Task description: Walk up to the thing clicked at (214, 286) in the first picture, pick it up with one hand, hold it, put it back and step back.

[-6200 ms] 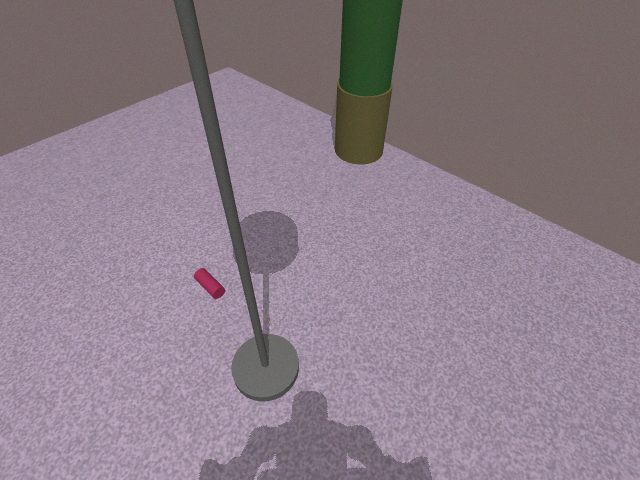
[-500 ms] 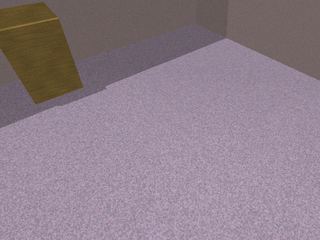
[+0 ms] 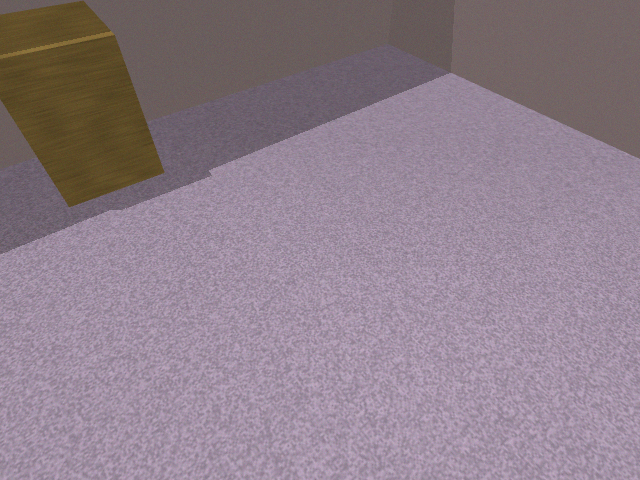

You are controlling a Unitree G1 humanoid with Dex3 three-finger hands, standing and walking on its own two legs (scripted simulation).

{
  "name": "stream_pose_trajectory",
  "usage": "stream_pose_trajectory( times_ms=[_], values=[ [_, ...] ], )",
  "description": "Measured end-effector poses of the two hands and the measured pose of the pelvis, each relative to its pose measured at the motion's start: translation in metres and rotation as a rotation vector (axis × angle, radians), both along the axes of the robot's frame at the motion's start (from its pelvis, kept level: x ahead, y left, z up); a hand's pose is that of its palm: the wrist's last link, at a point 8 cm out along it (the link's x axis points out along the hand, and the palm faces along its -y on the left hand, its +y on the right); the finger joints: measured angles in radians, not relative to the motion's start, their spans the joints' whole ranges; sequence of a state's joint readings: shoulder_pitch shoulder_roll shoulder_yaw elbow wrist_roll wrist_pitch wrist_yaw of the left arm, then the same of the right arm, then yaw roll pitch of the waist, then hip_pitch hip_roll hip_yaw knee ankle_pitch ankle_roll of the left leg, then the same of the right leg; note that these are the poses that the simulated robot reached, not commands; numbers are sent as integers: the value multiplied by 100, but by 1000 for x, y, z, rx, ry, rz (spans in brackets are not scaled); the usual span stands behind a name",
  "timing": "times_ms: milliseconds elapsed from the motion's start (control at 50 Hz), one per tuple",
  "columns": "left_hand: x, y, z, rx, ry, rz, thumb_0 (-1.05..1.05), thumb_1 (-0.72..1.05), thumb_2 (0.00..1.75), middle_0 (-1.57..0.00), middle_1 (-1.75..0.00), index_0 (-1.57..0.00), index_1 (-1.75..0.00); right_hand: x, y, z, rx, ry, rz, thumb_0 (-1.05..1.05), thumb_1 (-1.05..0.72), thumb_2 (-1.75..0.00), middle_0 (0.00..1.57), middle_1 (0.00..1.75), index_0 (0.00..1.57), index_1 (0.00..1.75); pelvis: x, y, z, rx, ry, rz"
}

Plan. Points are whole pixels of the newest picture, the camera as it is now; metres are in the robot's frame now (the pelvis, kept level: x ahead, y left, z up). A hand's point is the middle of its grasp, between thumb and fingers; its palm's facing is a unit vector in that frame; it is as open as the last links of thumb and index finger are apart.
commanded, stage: stand
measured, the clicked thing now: out of the picture +0.32 -0.97 -0.76
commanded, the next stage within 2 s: walk up in 0.36 s
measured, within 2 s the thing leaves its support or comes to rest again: neither
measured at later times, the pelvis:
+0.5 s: pelvis +0.02 +0.01 -0.01, yaw +3 degrees
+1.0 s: pelvis +0.21 +0.07 -0.01, yaw +0 degrees
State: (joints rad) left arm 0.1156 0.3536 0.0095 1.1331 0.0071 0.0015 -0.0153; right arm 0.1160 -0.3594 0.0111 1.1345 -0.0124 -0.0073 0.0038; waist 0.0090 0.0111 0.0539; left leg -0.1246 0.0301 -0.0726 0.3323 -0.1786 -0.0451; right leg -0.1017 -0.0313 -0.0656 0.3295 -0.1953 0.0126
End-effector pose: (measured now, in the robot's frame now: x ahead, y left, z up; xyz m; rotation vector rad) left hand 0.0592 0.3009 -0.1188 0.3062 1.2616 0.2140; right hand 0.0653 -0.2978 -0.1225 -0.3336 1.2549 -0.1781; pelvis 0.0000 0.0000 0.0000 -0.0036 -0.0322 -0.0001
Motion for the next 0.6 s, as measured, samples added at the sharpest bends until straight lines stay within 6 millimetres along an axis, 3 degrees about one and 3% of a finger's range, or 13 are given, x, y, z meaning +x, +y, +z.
stream_pose_trajectory(
  times_ms=[360,440,520,600],
  values=[
    [7,0,0,-1,-10,-9,1,91,90,-21,-30,-21,-30,4,1,1,-2,-5,4,1,-90,-89,21,30,20,30,3,1,0,1,4,-1],
    [10,8,3,-16,-62,5,1,90,90,-21,-30,-21,-30,10,-5,2,7,-24,18,1,-90,-89,21,30,20,30,10,2,-4,-5,15,21],
    [1,31,8,8,-102,51,1,90,90,-21,-30,-21,-30,34,-8,8,-26,-11,65,1,-90,-89,21,30,20,30,23,12,-5,-1,12,53],
    [-12,63,6,31,-41,90,1,90,90,-21,-30,-21,-30,78,1,19,-44,-64,101,1,-90,-89,21,30,20,30,45,31,-7,-14,0,61]
  ],
)
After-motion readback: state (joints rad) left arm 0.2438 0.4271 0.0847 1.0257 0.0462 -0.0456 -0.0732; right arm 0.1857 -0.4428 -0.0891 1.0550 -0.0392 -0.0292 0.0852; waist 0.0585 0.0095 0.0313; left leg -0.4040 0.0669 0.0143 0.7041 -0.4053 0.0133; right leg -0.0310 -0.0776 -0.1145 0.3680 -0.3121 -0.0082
